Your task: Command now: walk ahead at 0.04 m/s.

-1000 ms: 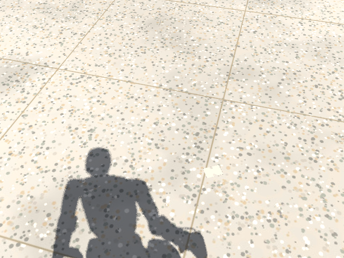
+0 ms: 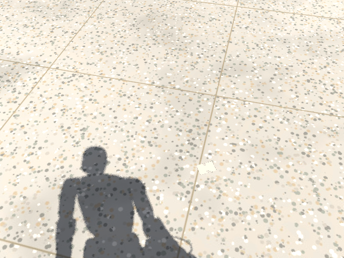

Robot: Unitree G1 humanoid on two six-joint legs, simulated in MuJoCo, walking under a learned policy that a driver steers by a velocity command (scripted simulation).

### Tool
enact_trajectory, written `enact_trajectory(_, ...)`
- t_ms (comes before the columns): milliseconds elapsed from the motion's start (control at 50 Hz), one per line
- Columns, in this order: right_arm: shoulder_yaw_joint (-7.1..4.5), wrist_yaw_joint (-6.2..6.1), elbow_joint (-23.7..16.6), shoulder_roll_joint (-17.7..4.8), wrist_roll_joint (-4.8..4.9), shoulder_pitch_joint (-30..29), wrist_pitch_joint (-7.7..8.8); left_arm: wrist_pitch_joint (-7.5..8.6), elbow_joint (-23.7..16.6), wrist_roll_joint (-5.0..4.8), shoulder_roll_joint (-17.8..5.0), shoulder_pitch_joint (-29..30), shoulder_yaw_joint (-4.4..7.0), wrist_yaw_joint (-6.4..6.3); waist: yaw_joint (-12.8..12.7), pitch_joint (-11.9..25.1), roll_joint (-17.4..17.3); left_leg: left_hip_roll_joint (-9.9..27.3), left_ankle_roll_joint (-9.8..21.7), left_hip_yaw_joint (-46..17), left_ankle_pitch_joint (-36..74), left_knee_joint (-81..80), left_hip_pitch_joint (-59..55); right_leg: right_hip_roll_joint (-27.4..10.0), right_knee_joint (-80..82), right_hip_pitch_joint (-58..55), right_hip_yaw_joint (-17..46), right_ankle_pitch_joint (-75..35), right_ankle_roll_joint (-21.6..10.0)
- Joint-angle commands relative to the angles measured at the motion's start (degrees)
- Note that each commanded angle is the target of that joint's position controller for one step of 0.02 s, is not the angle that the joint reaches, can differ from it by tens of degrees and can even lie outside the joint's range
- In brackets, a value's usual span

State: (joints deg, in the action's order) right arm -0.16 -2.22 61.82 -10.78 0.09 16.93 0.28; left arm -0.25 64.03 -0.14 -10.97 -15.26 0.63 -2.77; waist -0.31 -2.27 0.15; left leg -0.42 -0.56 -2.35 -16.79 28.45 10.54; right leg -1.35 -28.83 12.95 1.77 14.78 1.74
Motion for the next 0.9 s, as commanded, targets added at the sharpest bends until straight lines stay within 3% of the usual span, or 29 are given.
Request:
enact_trajectory(20,-0.69,-0.23,-0.1,-4.5,-0.02,5.0,0.17,0.21,-0.3,0.03,-4.6,-4.7,0.61,-0.19,0.0,-0.2,-0.2,-0.1,1.0,0.6,1.5,-6.0,3.0,1.0,4.4,-1.4,-1.6,-1.4,-1.1)
enact_trajectory(60,-1.32,-0.59,-0.3,-6.2,0.63,5.0,-0.08,0.11,-0.5,-0.58,-5.4,-4.9,1.02,-0.46,0.2,-2.7,-1.1,-0.9,2.9,0.4,-17.9,-5.6,6.2,3.0,2.2,2.1,-3.0,17.0,-2.5)
enact_trajectory(100,-1.63,-0.6,-1.2,-6.8,0.99,5.1,0.56,1.02,-1.6,-0.71,-5.3,-4.1,1.08,-0.36,0.6,-7.3,-1.9,1.5,5.3,-3.2,-27.6,-7.0,10.1,2.1,1.2,7.1,-1.5,24.7,-4.3)
enact_trajectory(160,-2.55,0.09,-0.9,-8.6,1.69,9.0,2.46,3.72,-3.3,-0.93,-3.2,-2.6,0.8,0.82,2.2,-7.3,-6.4,8.1,9.5,-13.3,-29.1,-10.9,5.4,2.3,-5.9,12.3,-2.6,16.8,-4.4)
enact_trajectory(200,-3.29,0.52,-1.2,-10.5,1.92,9.3,3.01,5.27,-4.4,-1.4,-1.7,-2.3,0.55,1.75,1.6,-7.1,-10.8,14.4,13.1,-23.0,-30.7,-15.8,5.1,2.7,-12.1,12.2,-4.4,10.8,-5.1)
enact_trajectory(240,-3.08,0.78,-3.3,-10.0,2.04,4.1,3.16,6.22,-3.4,-1.84,-1.5,-6.6,0.66,2.22,-2.2,-8.4,-9.7,12.8,11.8,-20.2,-26.1,-14.0,12.0,2.3,-4.4,2.6,-3.8,10.6,-7.2)
enact_trajectory(260,-2.86,0.91,-5.1,-9.3,2.19,-0.5,3.29,6.39,-1.3,-1.72,-2.2,-12.8,1.05,2.21,-5.3,-8.3,-7.3,9.1,9.2,-14.3,-19.5,-8.3,17.5,1.4,1.9,-6.4,-1.2,8.4,-7.7)
enact_trajectory(280,-2.02,0.92,-7.2,-5.7,2.25,-4.4,4.01,6.7,1.1,-1.61,-7.5,-21.0,2.66,2.29,-8.1,-6.9,4.5,1.4,4.9,-2.4,-9.8,8.1,25.6,-5.4,9.0,-14.8,12.4,12.4,-10.6)
enact_trajectory(300,-1.57,0.73,-9.5,-3.9,1.87,-4.5,5.47,7.2,1.9,-1.58,-15.6,-28.0,4.72,3.09,-9.2,-3.4,19.5,-3.1,2.4,3.4,-10.5,27.1,34.5,-18.6,17.6,-23.0,36.1,9.8,-17.6)
enact_trajectory(320,-1.96,1.03,-9.7,-5.9,2.15,-4.9,6.55,7.73,0.9,-0.21,-11.2,-24.9,3.28,3.15,-6.6,-3.5,12.1,-0.7,3.4,-2.3,-13.2,38.2,39.4,-21.3,17.9,-23.2,40.7,5.8,-18.6)
enact_trajectory(340,-1.96,1.75,-9.3,-5.7,2.52,-3.9,7.19,7.97,-0.7,-0.01,-8.5,-20.9,2.59,3.23,-4.4,-5.2,7.5,1.6,4.6,-3.3,-9.5,43.3,41.7,-19.7,16.6,-22.6,34.0,0.6,-17.0)
enact_trajectory(360,-2.05,2.18,-8.9,-5.6,2.39,-3.7,7.6,7.84,-1.8,-0.18,-7.7,-18.2,2.24,3.5,-3.3,-4.6,4.9,3.4,5.4,-2.4,-5.1,44.0,42.8,-17.5,16.7,-22.7,27.6,-3.2,-15.6)
enact_trajectory(400,-3.14,2.77,-10.1,-7.3,1.72,-7.1,7.81,6.7,-2.0,-0.26,-4.7,-17.5,1.06,3.47,-2.9,-4.8,3.9,6.1,5.4,0.1,0.5,39.6,42.5,-13.7,18.0,-22.2,16.7,-14.9,-12.5)
enact_trajectory(420,-3.07,3.22,-10.4,-6.2,1.71,-7.6,7.5,6.05,-1.9,-0.1,-3.7,-18.5,0.71,3.18,-2.9,-4.1,5.1,6.3,4.9,1.4,1.9,37.2,40.9,-12.1,18.6,-21.4,13.2,-17.4,-11.6)
enact_trajectory(460,-2.37,3.95,-11.5,-3.7,1.54,-10.2,6.73,5.21,-2.7,0.19,-4.4,-18.2,0.57,2.24,-2.6,-4.4,4.7,6.0,3.3,3.6,5.8,30.1,37.9,-10.4,20.3,-17.5,8.6,-19.2,-11.5)
enact_trajectory(500,-1.31,4.13,-14.4,-1.9,1.27,-17.0,6.42,5.02,-4.4,0.36,-6.8,-15.7,0.8,1.36,-3.0,-6.2,4.2,4.3,1.9,5.4,11.9,17.5,30.5,-8.4,22.7,-9.1,4.8,-16.8,-11.4)
enact_trajectory(540,-1.19,4.26,-16.1,-2.9,1.44,-20.8,6.11,5.33,-4.7,-0.08,-9.5,-16.9,1.53,0.98,-3.3,-6.3,6.0,2.5,1.6,6.5,15.5,10.3,23.4,-9.1,25.2,-5.6,4.2,-15.3,-11.8)
enact_trajectory(600,-1.79,4.54,-17.8,-6.1,1.85,-22.8,6.0,5.53,-4.3,-1.2,-10.1,-17.2,2.3,0.93,-1.8,-7.2,6.1,2.2,3.6,4.8,17.1,4.1,21.7,-12.0,24.0,-11.0,3.6,-19.6,-11.0)
enact_trajectory(640,-3.06,4.6,-17.3,-8.8,1.71,-18.9,6.27,5.0,-4.7,-0.68,-11.0,-16.1,2.84,1.05,1.4,-2.8,7.1,0.2,5.6,5.5,15.2,3.2,15.5,-12.9,16.3,-16.1,2.0,-38.3,-9.4)
enact_trajectory(680,-5.47,4.04,-12.5,-12.7,2.08,-2.8,5.89,3.97,-5.7,0.29,-10.6,-14.7,2.74,1.32,9.3,7.6,7.4,-1.9,8.6,6.5,13.4,3.8,-5.1,-9.5,-4.1,-12.3,-1.1,-50.5,-6.8)
enact_trajectory(700,-6.61,3.43,-10.6,-17.1,1.37,6.9,5.46,3.96,-7.4,1.31,-8.3,-15.1,1.74,1.58,11.6,15.3,0.0,10.0,12.3,-8.1,8.2,3.9,-22.3,-5.8,-23.2,1.5,-2.6,-31.4,-5.3)
enact_trajectory(720,-6.69,4.24,-9.2,-19.3,0.28,10.0,5.46,5.27,-7.2,0.21,1.6,-23.2,-0.62,2.33,6.2,25.1,-17.3,23.3,21.5,-38.8,-8.4,-7.3,-36.0,5.4,-43.2,19.2,1.2,14.3,-2.6)
enact_trajectory(740,-5.17,4.43,-9.5,-13.7,0.64,6.4,5.74,6.95,-7.6,-1.47,-4.4,-17.9,0.73,2.6,7.2,19.0,-12.0,21.1,18.4,-42.9,-11.8,-13.9,-30.5,2.9,-50.2,25.0,7.3,16.1,-4.3)
enact_trajectory(760,-4.48,4.35,-10.3,-11.2,0.88,0.5,6.08,7.8,-10.0,-2.97,-8.0,-11.2,1.78,2.69,5.6,9.7,-8.8,19.9,15.9,-33.3,-7.3,-14.3,-21.6,0.0,-50.8,28.7,5.3,11.1,-5.5)
enact_trajectory(780,-4.02,4.47,-11.5,-10.2,0.65,-4.9,6.43,8.1,-10.8,-2.65,-8.6,-7.8,1.95,2.21,3.6,6.2,-2.2,18.2,14.8,-25.5,2.0,-15.5,-12.1,-3.2,-48.2,25.5,4.2,5.2,-5.7)
enact_trajectory(800,-3.76,4.74,-11.7,-9.0,-0.04,-7.3,6.69,7.79,-10.8,-1.78,-8.5,-6.8,2.57,1.79,1.6,4.3,-0.8,16.1,14.2,-19.4,8.1,-16.6,-5.2,-5.2,-45.3,22.3,3.6,2.2,-5.5)
enact_trajectory(820,-3.38,4.85,-11.2,-7.8,-0.63,-8.1,6.9,6.95,-10.6,-1.44,-7.4,-8.4,2.76,1.69,-0.5,4.3,-2.4,14.0,13.8,-15.2,9.8,-18.2,-1.3,-6.9,-43.1,18.6,4.1,0.6,-5.6)
enact_trajectory(840,-3.2,4.91,-10.5,-6.9,-0.5,-7.8,6.92,6.18,-10.4,-1.42,-6.2,-9.4,2.83,1.6,-1.4,3.7,-3.6,12.9,14.0,-12.8,10.0,-19.7,0.7,-7.2,-41.2,17.2,3.7,0.4,-5.4)
enact_trajectory(900,-3.52,3.96,-8.6,-8.7,-0.46,-5.2,7.38,4.56,-11.7,-1.31,-6.0,-6.2,3.25,1.38,-1.8,0.1,-3.7,12.7,14.6,-6.6,11.6,-23.3,3.6,-8.3,-36.1,21.0,2.8,-3.0,-4.1)
